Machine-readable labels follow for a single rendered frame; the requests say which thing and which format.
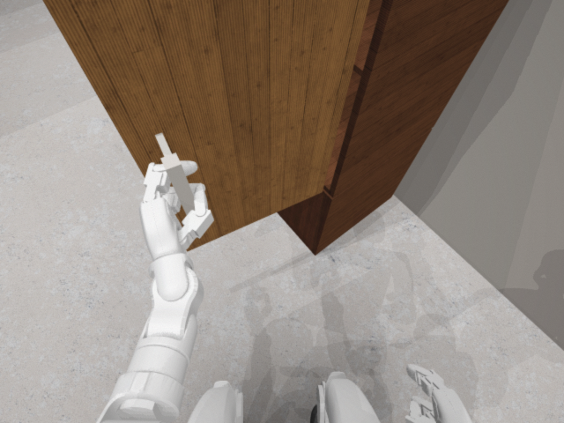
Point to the left robot forearm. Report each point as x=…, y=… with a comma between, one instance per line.
x=152, y=388

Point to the right robot thigh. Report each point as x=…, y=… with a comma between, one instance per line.
x=342, y=401

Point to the cupboard door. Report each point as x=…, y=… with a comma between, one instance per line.
x=251, y=90

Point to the left robot hand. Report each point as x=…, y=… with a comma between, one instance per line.
x=161, y=203

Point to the handle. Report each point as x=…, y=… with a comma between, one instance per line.
x=176, y=175

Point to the robot right shin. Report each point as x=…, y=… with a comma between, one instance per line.
x=336, y=375

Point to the right robot hand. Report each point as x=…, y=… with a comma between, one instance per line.
x=447, y=407

